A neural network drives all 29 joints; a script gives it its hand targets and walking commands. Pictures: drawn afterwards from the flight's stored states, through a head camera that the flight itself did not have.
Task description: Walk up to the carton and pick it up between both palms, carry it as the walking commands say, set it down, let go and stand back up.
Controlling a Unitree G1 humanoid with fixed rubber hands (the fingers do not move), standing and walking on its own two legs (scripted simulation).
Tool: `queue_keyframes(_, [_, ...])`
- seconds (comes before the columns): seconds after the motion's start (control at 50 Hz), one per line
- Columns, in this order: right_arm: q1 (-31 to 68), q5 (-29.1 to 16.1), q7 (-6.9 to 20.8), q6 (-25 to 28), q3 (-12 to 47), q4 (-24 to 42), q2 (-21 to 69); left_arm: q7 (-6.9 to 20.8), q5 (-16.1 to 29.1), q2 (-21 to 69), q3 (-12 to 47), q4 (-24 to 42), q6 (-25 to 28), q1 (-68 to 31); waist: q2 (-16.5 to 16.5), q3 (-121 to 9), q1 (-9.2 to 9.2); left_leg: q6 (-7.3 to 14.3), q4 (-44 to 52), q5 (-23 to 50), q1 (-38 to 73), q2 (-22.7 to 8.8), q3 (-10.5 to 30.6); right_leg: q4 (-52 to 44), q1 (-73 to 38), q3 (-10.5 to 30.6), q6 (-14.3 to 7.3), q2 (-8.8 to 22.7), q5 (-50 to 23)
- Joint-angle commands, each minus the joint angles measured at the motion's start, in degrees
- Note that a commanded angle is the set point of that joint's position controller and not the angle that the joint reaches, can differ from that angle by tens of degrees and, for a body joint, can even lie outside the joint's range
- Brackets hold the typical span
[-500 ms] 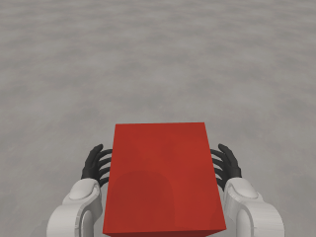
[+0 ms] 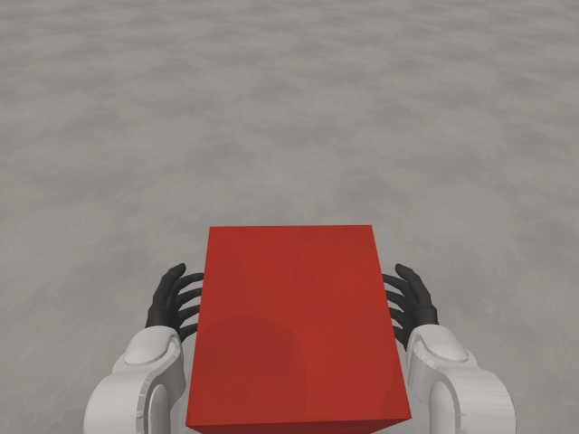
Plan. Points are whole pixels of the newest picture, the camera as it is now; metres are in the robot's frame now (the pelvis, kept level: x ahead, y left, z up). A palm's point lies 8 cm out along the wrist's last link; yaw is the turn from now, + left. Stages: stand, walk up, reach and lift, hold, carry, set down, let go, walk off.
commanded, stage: carry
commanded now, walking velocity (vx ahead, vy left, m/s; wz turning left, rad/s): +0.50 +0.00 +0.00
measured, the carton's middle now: (291, 342) +0.25 +0.00 +0.02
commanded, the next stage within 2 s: none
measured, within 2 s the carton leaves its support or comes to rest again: neither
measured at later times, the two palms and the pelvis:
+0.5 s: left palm (194, 164) +0.55 +0.17 +0.09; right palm (356, 166) +0.54 -0.12 +0.09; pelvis +0.31 +0.02 +0.00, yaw +0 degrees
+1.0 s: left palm (210, 115) +0.69 +0.15 +0.11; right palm (352, 118) +0.69 -0.14 +0.11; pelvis +0.45 +0.01 +0.01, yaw +0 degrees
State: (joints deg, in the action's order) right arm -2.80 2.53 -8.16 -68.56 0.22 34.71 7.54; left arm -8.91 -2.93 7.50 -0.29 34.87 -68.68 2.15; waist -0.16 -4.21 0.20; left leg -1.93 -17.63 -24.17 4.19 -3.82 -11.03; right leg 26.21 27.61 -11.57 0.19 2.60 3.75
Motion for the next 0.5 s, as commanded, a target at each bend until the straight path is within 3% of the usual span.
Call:
queue_keyframes(0.0, [23.0, -15.0, 6.6, 0.4, 34.3, 5.9, 42.4, 7.5, 16.2, 44.9, 34.3, 3.1, 0.5, -19.1, -1.5, -17.3, -2.14, 2.4, -26.5, 34.3, -14.9, -5.6, -2.9, -3.7, -34.1, 5.9, -3.1, 2.7, 6.2])
queue_keyframes(0.02, [22.5, -14.7, 6.6, -0.1, 34.6, 6.1, 41.2, 7.3, 15.9, 43.5, 34.1, 2.7, 0.4, -19.0, 13.5, -22.5, -2.10, -0.1, -46.0, 13.4, -32.4, 1.2, -0.9, -8.4, -47.8, 34.7, -10.9, 20.3, 13.5])
queue_keyframes(0.04, [23.6, -15.8, 7.1, 0.0, 35.0, 6.2, 43.1, 7.4, 16.6, 45.0, 33.7, 2.0, 0.8, -18.9, 15.4, -19.7, -1.24, 1.2, -54.4, -2.3, -41.4, 3.6, 6.7, -13.3, -45.5, 42.1, -13.2, 23.2, 5.5])
queue_keyframes(0.06, [24.6, -17.0, 7.5, 0.2, 35.6, 5.6, 45.8, 7.6, 17.1, 46.7, 33.6, 3.0, 1.1, -20.8, 10.0, -18.8, -1.19, 2.4, -56.0, -0.5, -41.6, -0.7, 10.8, -12.8, -41.3, 33.8, -12.1, 20.8, 1.0])
queue_keyframes(0.08, [25.5, -17.8, 7.8, 0.5, 36.3, 5.4, 48.4, 8.0, 17.2, 48.8, 33.6, 3.7, 1.4, -22.1, 5.4, -17.3, -1.26, 2.5, -53.8, 3.7, -40.4, -2.9, 11.8, -13.0, -37.3, 27.7, -10.6, 19.5, -2.1])
queue_keyframes(0.1, [26.0, -18.2, 8.0, 1.0, 36.5, 5.2, 50.6, 8.3, 17.6, 50.6, 33.9, 4.1, 1.8, -23.2, 3.7, -15.5, -1.36, 2.1, -49.9, 5.9, -38.9, -4.3, 11.8, -13.8, -34.2, 22.9, -8.9, 17.6, -1.6])
queue_keyframes(0.14, [25.5, -17.4, 7.9, 2.1, 36.7, 5.0, 52.4, 9.1, 18.6, 52.3, 35.1, 3.9, 2.2, -23.8, 5.0, -13.7, -1.33, 1.5, -44.0, 7.7, -36.7, -3.9, 9.7, -15.3, -31.5, 16.8, -7.2, 15.4, -2.7])
queue_keyframes(0.2, [23.8, -16.0, 7.1, 2.9, 36.1, 4.5, 51.8, 9.8, 19.2, 50.7, 35.9, 3.6, 2.6, -22.8, 6.6, -11.0, -1.26, 1.3, -35.4, 9.8, -37.6, -2.8, 6.9, -17.0, -31.4, 12.3, -7.0, 14.4, -5.9])
queue_keyframes(0.26, [23.0, -15.5, 6.4, 2.6, 35.9, 5.6, 50.0, 9.7, 19.1, 48.1, 35.7, 4.7, 2.5, -21.6, 7.9, -8.7, -1.15, 1.1, -27.0, 14.4, -37.0, -1.1, 4.0, -14.6, -32.4, 6.0, -6.0, 11.9, -20.6])
queue_keyframes(0.32, [22.0, -15.4, 6.3, 1.5, 35.9, 6.0, 48.2, 9.2, 18.0, 45.9, 34.8, 4.8, 1.7, -20.1, 9.7, -7.1, -1.19, 1.1, -18.6, 20.0, -32.7, 1.9, 0.9, -11.6, -31.3, 1.4, -4.6, 9.6, -30.7])
queue_keyframes(0.36, [22.1, -15.6, 6.5, 0.7, 36.0, 6.3, 47.1, 8.9, 17.4, 44.8, 34.5, 4.9, 1.1, -19.1, 10.6, -7.2, -1.60, 1.5, -14.0, 22.7, -30.1, 3.2, 0.0, -8.3, -32.3, 0.7, -3.7, 9.4, -32.0])
queue_keyframes(0.4, [21.4, -15.7, 6.6, 0.1, 35.9, 6.0, 46.6, 8.5, 17.2, 44.0, 34.9, 5.5, 0.5, -19.7, 8.7, -9.6, -0.55, 2.1, -5.5, 30.2, -20.8, 4.8, -3.0, 1.2, -31.2, -1.4, -1.6, 7.7, -30.2])
queue_keyframes(0.42, [21.1, -15.7, 6.7, -0.2, 35.8, 5.5, 46.2, 8.3, 16.9, 43.3, 35.1, 5.6, 0.1, -19.7, 6.2, -12.0, 0.33, 2.4, -3.3, 35.5, -11.6, 4.1, -3.3, 7.4, -26.9, -1.8, -0.1, 6.6, -26.8])
queue_keyframes(0.44, [21.6, -15.6, 6.8, -0.4, 35.2, 5.3, 45.1, 8.1, 16.4, 42.4, 35.3, 5.6, -0.3, -20.0, 0.9, -14.7, 0.82, 3.4, -5.8, 50.7, -0.3, -3.4, 4.9, 14.4, -17.0, -0.2, 1.9, 5.3, -14.1])
queue_keyframes(0.46, [20.4, -15.4, 6.7, -0.4, 34.1, 4.1, 45.0, 8.0, 17.3, 43.1, 36.3, 7.1, -0.7, -20.5, -13.6, -19.3, 0.58, 10.2, -7.2, 70.2, 10.3, -17.3, 23.0, 25.2, -4.8, 1.5, 3.9, 0.5, 14.5])
queue_keyframes(0.48, [20.6, -16.8, 6.8, -0.4, 32.6, 3.1, 46.2, 7.9, 18.3, 44.1, 36.2, 5.9, -0.8, -20.7, -13.6, -22.4, 0.54, 14.3, -6.6, 69.4, 12.6, -18.6, 27.2, 31.0, -0.7, 7.2, 3.3, -2.0, 27.6])
